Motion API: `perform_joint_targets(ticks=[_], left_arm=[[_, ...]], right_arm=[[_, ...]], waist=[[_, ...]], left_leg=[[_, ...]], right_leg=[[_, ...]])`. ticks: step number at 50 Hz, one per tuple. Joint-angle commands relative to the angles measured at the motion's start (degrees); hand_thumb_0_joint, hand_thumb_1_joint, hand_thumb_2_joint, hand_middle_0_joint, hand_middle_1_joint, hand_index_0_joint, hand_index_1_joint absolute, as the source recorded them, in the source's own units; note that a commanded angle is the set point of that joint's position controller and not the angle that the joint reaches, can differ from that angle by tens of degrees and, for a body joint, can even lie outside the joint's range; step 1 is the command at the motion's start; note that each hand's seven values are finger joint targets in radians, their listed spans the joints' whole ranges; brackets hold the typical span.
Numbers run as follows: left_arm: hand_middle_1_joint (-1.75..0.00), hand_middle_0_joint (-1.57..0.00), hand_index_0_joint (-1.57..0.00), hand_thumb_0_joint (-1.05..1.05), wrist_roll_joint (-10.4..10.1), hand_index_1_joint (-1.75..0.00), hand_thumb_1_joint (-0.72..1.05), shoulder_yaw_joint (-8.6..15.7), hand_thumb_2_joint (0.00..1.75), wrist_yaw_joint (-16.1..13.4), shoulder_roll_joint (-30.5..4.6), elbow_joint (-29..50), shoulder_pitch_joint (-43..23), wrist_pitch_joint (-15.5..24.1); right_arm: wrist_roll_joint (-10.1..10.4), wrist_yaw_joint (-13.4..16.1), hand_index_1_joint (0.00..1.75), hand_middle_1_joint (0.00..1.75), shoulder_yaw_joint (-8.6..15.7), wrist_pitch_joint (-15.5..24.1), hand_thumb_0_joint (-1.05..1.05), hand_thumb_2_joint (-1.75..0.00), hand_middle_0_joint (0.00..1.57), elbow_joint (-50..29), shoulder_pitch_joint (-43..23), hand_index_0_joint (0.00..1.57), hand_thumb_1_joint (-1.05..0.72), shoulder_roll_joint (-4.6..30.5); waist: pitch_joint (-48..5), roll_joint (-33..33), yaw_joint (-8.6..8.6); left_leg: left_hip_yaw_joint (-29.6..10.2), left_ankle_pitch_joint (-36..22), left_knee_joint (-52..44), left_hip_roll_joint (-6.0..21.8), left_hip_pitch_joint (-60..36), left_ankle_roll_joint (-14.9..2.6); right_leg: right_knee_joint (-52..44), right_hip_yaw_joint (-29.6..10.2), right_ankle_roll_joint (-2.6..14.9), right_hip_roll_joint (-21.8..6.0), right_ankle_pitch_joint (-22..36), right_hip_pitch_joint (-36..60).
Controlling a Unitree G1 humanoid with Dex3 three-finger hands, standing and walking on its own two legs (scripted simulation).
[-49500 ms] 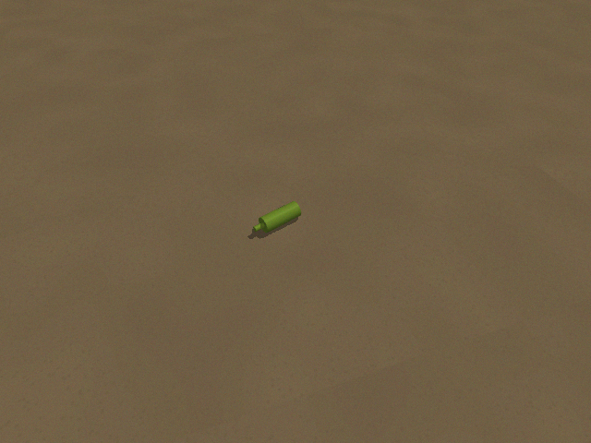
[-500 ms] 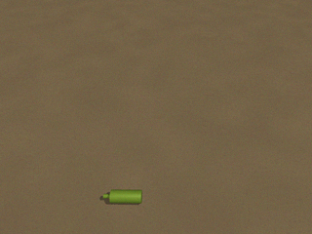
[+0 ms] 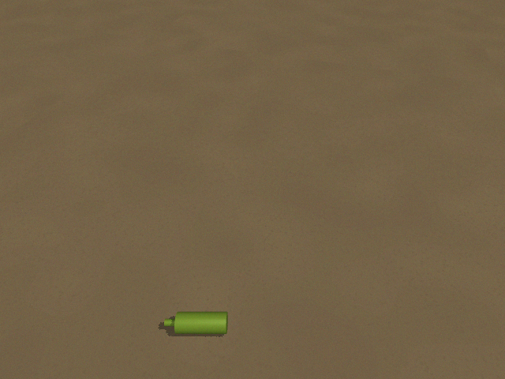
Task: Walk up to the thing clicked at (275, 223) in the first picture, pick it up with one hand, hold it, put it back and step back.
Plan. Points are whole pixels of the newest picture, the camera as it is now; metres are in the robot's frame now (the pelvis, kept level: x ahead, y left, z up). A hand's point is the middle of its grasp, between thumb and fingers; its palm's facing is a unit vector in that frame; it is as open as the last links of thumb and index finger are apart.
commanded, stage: stand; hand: left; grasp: from above
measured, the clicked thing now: (195, 322) +0.51 +0.24 -0.74
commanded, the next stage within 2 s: step back in 0.12 s
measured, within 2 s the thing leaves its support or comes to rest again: neither
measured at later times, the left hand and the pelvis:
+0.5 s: hand out of the picture +0.08 +0.31 -0.18, palm faces -0.02 -0.93 -0.37, open 7.4 cm; pelvis -0.06 +0.04 -0.02, yaw -1 degrees
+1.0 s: hand out of the picture -0.05 +0.29 -0.15, palm faces -0.08 -0.91 -0.41, open 7.4 cm; pelvis -0.16 +0.02 -0.02, yaw -6 degrees
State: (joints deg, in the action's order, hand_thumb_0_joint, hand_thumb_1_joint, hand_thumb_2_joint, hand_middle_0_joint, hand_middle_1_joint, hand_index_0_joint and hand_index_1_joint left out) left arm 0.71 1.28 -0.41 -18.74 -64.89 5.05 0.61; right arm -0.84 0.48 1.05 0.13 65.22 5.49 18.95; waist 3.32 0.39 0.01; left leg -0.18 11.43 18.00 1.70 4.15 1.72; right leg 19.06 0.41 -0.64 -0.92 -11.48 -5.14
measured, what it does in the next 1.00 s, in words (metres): walks backwards: right foot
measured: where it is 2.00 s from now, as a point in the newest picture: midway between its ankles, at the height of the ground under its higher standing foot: outside the picture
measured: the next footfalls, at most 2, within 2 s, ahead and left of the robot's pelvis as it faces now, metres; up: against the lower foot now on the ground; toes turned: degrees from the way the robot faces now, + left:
right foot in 0.86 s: -0.11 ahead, -0.07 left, +0.00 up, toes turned -2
left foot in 1.28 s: -0.23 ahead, +0.16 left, +0.00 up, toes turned -3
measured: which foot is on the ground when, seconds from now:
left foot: down 0.00-0.90, up 0.92-1.00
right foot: down 0.00-0.42, up 0.44-0.84, down 0.86-1.00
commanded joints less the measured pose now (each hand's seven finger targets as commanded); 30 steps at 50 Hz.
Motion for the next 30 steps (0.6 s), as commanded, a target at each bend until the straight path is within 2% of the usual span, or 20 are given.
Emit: perform_joint_targets(ticks=[1, 5, 6, 10, 12, 13, 14, 15, 17, 18, 19, 20, 21, 22, 23, 24, 25, 26, 27, 30], left_arm=[[-0.30, -0.20, -0.20, 0.00, -0.1, -0.30, 0.90, 2.0, 0.90, -0.7, -11.9, 3.6, -2.0, 1.0], [-0.30, -0.20, -0.20, 0.00, 0.0, -0.30, 0.90, 2.0, 0.90, -0.7, -12.1, 3.7, -2.0, 1.0], [-0.30, -0.20, -0.20, 0.00, -1.0, -0.30, 0.90, 4.5, 0.90, -0.9, -16.9, 4.7, -2.0, 0.4], [-0.30, -0.20, -0.20, 0.00, -1.1, -0.30, 0.90, 5.4, 0.90, -1.2, -17.3, 7.5, -0.8, 0.0], [-0.30, -0.20, -0.20, 0.00, -0.6, -0.30, 0.90, 5.7, 0.90, -1.2, -17.9, 9.5, -2.4, -0.4], [-0.30, -0.20, -0.20, 0.00, -0.3, -0.30, 0.90, 5.7, 0.90, -1.3, -18.4, 10.6, -3.4, -0.6], [-0.30, -0.20, -0.20, 0.00, 0.1, -0.30, 0.90, 5.8, 0.90, -1.3, -18.5, 11.8, -4.5, -0.7], [-0.30, -0.20, -0.20, 0.00, 0.7, -0.30, 0.90, 5.8, 0.90, -1.3, -18.5, 13.0, -5.5, -0.9], [-0.30, -0.20, -0.20, 0.00, 0.7, -0.30, 0.90, 5.7, 0.90, -1.2, -18.0, 14.6, -8.0, -1.4], [-0.30, -0.20, -0.20, 0.00, 0.4, -0.30, 0.90, 5.4, 0.90, -1.1, -17.0, 15.1, -7.9, -1.7], [-0.30, -0.20, -0.20, 0.00, -0.1, -0.30, 0.90, 4.9, 0.90, -1.0, -15.2, 15.7, -6.7, -2.1], [-0.30, -0.20, -0.20, 0.00, -0.4, -0.30, 0.90, 4.4, 0.90, -1.2, -12.9, 16.6, -6.1, -2.4], [-0.30, -0.20, -0.20, 0.00, -0.2, -0.30, 0.90, 4.5, 0.90, -1.6, -11.9, 16.5, -5.8, -3.0], [-0.30, -0.20, -0.20, 0.00, 0.1, -0.30, 0.90, 4.3, 0.90, -1.9, -12.3, 16.0, -2.4, -3.4], [-0.30, -0.20, -0.20, 0.00, 0.0, -0.30, 0.90, 4.2, 0.90, -2.1, -11.7, 16.2, -1.3, -3.4], [-0.30, -0.20, -0.20, 0.00, 0.1, -0.30, 0.90, 4.5, 0.90, -2.3, -12.4, 15.9, -2.0, -3.5], [-0.30, -0.20, -0.20, 0.00, -0.2, -0.30, 0.90, 4.5, 0.90, -2.2, -13.2, 15.5, -1.9, -3.6], [-0.30, -0.20, -0.20, 0.00, -0.6, -0.30, 0.90, 4.4, 0.90, -2.1, -13.1, 15.4, 0.3, -3.8], [-0.30, -0.20, -0.20, 0.00, -0.6, -0.30, 0.90, 4.5, 0.90, -1.9, -13.2, 15.7, 1.7, -3.8], [-0.30, -0.20, -0.20, 0.00, 0.0, -0.30, 0.90, 5.0, 0.90, -1.6, -13.0, 16.8, 2.0, -3.4]], right_arm=[[-0.1, 0.6, 0.30, 0.30, 2.0, 1.3, 0.00, -0.90, 0.20, -3.3, -2.0, 0.20, -0.90, 11.7], [-0.1, 0.4, 0.30, 0.30, 1.9, 1.2, 0.00, -0.90, 0.20, -3.3, -1.8, 0.20, -0.90, 11.6], [0.2, 0.1, 0.30, 0.30, 2.7, 0.1, 0.00, -0.90, 0.20, -4.4, -3.8, 0.20, -0.90, 14.3], [0.8, 0.0, 0.30, 0.30, 2.9, -0.7, 0.00, -0.90, 0.20, -6.5, -1.2, 0.20, -0.90, 12.7], [0.8, -0.1, 0.30, 0.30, 3.4, -1.3, 0.00, -0.90, 0.20, -7.3, 0.0, 0.20, -0.90, 12.4], [0.7, -0.2, 0.30, 0.30, 3.5, -1.6, 0.00, -0.90, 0.20, -7.5, 1.0, 0.20, -0.90, 12.0], [0.5, -0.3, 0.30, 0.30, 3.9, -1.9, 0.00, -0.90, 0.20, -8.1, 1.9, 0.20, -0.90, 12.2], [0.3, -0.4, 0.30, 0.30, 4.2, -2.1, 0.00, -0.90, 0.20, -8.5, 3.6, 0.20, -0.90, 12.2], [0.5, -0.7, 0.30, 0.30, 4.4, -2.1, 0.00, -0.90, 0.20, -8.8, 6.0, 0.20, -0.90, 12.1], [0.5, -0.6, 0.30, 0.30, 4.3, -1.7, 0.00, -0.90, 0.20, -8.9, 6.5, 0.20, -0.90, 12.2], [0.0, -0.3, 0.30, 0.30, 4.6, -1.3, 0.00, -0.90, 0.20, -9.7, 5.1, 0.20, -0.90, 14.3], [-0.4, -0.2, 0.30, 0.30, 5.6, -0.9, 0.00, -0.90, 0.20, -10.6, 3.6, 0.20, -0.90, 18.2], [-1.2, 0.1, 0.30, 0.30, 6.1, -0.5, 0.00, -0.90, 0.20, -10.4, 5.3, 0.20, -0.90, 19.5], [-1.2, 0.5, 0.30, 0.30, 6.2, -0.3, 0.00, -0.90, 0.20, -10.7, 5.1, 0.20, -0.90, 19.3], [-1.3, 0.7, 0.30, 0.30, 6.2, -0.3, 0.00, -0.90, 0.20, -12.3, 4.5, 0.20, -0.90, 19.8], [-1.3, 0.9, 0.30, 0.30, 6.2, -0.5, 0.00, -0.90, 0.20, -13.2, 2.6, 0.20, -0.90, 19.2], [-1.4, 1.2, 0.30, 0.30, 5.9, -0.3, 0.00, -0.90, 0.20, -13.9, 0.1, 0.20, -0.90, 17.9], [-1.7, 1.5, 0.30, 0.30, 5.7, -0.2, 0.00, -0.90, 0.20, -14.6, -1.5, 0.20, -0.90, 16.8], [-1.4, 1.7, 0.30, 0.30, 5.5, -0.2, 0.00, -0.90, 0.20, -15.2, -1.3, 0.20, -0.90, 16.1], [-0.7, 2.0, 0.30, 0.30, 5.5, -0.2, 0.00, -0.90, 0.20, -15.8, 2.1, 0.20, -0.90, 14.9]], waist=[[-5.0, 0.2, 0.02], [-4.0, -0.1, -0.05], [2.4, -1.3, 0.21], [-4.4, -4.7, -0.39], [-6.7, -6.8, -0.57], [-7.4, -8.5, -0.57], [-7.8, -9.6, -0.87], [-8.4, -10.7, -1.35], [-8.1, -11.7, -2.82], [-7.8, -9.5, -2.96], [-6.7, -2.2, -2.47], [-5.9, 7.3, -1.96], [-4.9, 9.9, -2.13], [-5.4, 6.0, -1.04], [-5.8, 9.4, -1.66], [-5.0, 9.5, -1.41], [-5.2, 9.4, -0.66], [-5.5, 8.8, 0.70], [-5.6, 8.9, 1.25], [-6.5, 7.4, -0.55]], left_leg=[[-3.5, -13.2, -1.9, 5.9, -1.4, -1.88], [-3.5, -9.7, -2.5, 5.7, -0.2, -1.95], [-3.9, -15.2, 3.2, 4.4, 5.4, -3.04], [-0.7, -11.8, 13.1, 1.1, 4.5, -2.93], [0.4, -3.5, 18.4, -1.8, 5.8, -2.57], [0.6, 4.1, 22.0, -3.0, 6.2, -2.59], [-0.1, 12.3, 25.8, -3.5, 7.1, -3.05], [-0.9, 15.8, 27.4, -3.4, 7.6, -3.61], [-2.0, 12.7, 23.9, -2.3, 6.3, -4.32], [-1.8, 2.1, 17.7, -1.2, 6.2, -4.23], [-6.4, -13.0, 9.2, 3.6, 7.4, -5.52], [-15.8, -25.6, 3.5, 10.8, 4.7, -7.85], [-21.9, -32.9, 2.2, 14.9, 0.1, -10.02], [-19.5, -37.9, 4.7, 16.1, -0.6, -11.98], [-21.5, -39.4, 4.5, 17.4, 0.3, -11.65], [-19.6, -37.1, 3.8, 16.2, 2.3, -10.64], [-16.8, -36.5, 5.0, 14.5, 1.8, -11.31], [-12.0, -36.7, 6.8, 11.4, 0.8, -10.37], [-10.1, -36.0, 7.7, 9.7, -0.8, -8.73], [-10.6, -34.6, 8.9, 10.3, -4.9, -10.70]], right_leg=[[-1.7, -4.4, 1.63, -6.3, 14.3, 0.3], [-2.5, -4.6, 1.58, -6.3, 11.6, -0.1], [1.6, -5.9, 1.64, -5.7, 20.3, -4.6], [2.1, -8.8, 6.67, -9.3, 25.1, -3.9], [1.5, -12.2, 10.32, -12.9, 24.4, -4.3], [1.8, -14.0, 12.06, -15.0, 24.7, -5.7], [2.0, -14.8, 13.45, -16.6, 23.4, -6.8], [3.2, -14.7, 14.01, -17.3, 22.3, -7.5], [6.8, -11.5, 12.00, -15.4, 20.7, -9.9], [10.1, -9.2, 9.61, -12.7, 19.1, -9.2], [16.6, -5.5, 5.99, -6.7, 13.2, -10.0], [25.4, -2.0, 2.86, 1.8, 2.3, -15.1], [31.5, -5.8, 2.61, 7.1, -21.2, -22.5], [37.6, -8.9, 2.73, 6.7, -24.0, -22.9], [40.0, -10.5, 2.48, 6.9, -25.1, -23.6], [42.4, -12.1, 2.71, 6.9, -23.3, -22.8], [46.0, -12.8, 2.52, 6.6, -21.1, -22.6], [47.0, -12.5, 2.45, 6.8, -17.8, -23.9], [46.8, -11.9, 2.20, 6.9, -15.3, -24.8], [44.3, -10.2, 0.31, 6.4, -14.8, -24.2]])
